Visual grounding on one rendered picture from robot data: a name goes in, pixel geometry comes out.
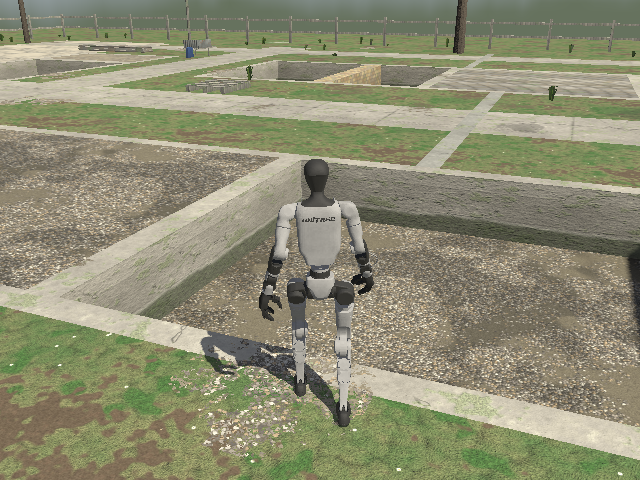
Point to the robot right forearm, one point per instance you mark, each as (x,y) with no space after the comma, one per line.
(364,262)

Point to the right robot hand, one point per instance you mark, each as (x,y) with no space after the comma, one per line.
(358,280)

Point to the humanoid robot torso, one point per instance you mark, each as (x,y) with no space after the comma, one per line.
(319,241)

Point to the left robot hand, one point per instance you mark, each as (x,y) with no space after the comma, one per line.
(263,305)

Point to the robot right upper arm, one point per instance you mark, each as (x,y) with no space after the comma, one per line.
(349,211)

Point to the robot left upper arm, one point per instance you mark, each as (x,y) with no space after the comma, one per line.
(286,213)

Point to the left robot thigh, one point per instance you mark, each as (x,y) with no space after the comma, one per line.
(297,295)

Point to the robot left forearm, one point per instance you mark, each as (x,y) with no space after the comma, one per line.
(272,274)

